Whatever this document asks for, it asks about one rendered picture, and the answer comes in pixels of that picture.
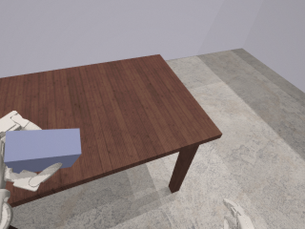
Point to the table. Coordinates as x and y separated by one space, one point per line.
128 112

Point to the sponge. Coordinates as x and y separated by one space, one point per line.
36 150

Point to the robot left hand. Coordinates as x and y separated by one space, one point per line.
26 179

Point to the robot right hand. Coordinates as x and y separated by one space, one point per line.
242 221

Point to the robot left forearm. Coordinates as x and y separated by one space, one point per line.
6 212

